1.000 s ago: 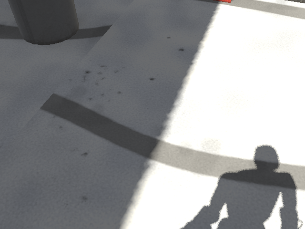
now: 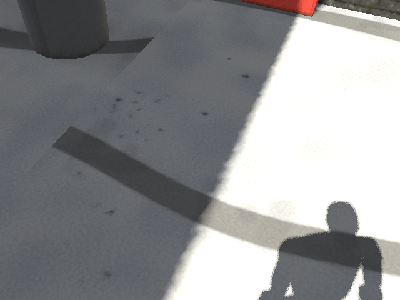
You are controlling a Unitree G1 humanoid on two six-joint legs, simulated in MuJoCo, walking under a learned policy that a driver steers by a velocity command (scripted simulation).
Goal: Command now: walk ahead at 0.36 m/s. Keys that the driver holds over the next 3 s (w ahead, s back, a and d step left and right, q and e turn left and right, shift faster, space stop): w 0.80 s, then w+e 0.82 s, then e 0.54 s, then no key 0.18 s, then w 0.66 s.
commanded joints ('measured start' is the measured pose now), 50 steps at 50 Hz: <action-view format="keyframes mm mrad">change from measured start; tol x32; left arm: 1 -154 8 -6 -124 -15 -40 -13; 16 -504 12 -4 -266 -11 -22 -56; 23 52 241 82 -116 28 -52 -20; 50 20 69 9 -136 -35 -94 -16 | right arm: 1 410 -162 -46 73 2 -23 -16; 24 286 -86 -9 11 32 -40 -2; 44 -430 -89 -11 -255 13 4 26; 50 111 -281 -81 -151 -34 -43 -18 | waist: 1 -200 340 125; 22 177 123 -82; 44 52 -31 134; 50 -170 107 -216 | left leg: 1 478 279 -500 -368 -258 89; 20 279 216 -59 -89 1217 49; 22 127 168 -41 339 877 52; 23 -143 20 3 740 49 33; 24 -331 -54 -125 937 -123 38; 45 -385 59 7 36 280 -12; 50 471 314 -327 -129 166 116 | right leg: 1 -628 43 -78 316 -44 -68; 9 -672 -57 -53 592 196 -40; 21 -19 92 -156 -2 310 -135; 24 395 -387 737 -253 16 -355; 28 -65 -249 302 -371 194 -229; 36 -22 -149 58 -407 554 -160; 48 212 -168 71 -39 1073 -136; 50 -176 -44 1 464 541 -90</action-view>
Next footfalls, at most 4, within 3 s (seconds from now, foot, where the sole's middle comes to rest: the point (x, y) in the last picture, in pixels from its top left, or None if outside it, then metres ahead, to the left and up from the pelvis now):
0.44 right None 0.39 -0.05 -0.77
0.98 left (173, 252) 0.71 0.10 -0.77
1.54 right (238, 204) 0.92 -0.14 -0.77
2.10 left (238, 155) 1.19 -0.15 -0.77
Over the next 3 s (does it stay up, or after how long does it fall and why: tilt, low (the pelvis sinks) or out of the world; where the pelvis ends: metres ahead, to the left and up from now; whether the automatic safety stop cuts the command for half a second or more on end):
stays up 1.18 -0.25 -0.01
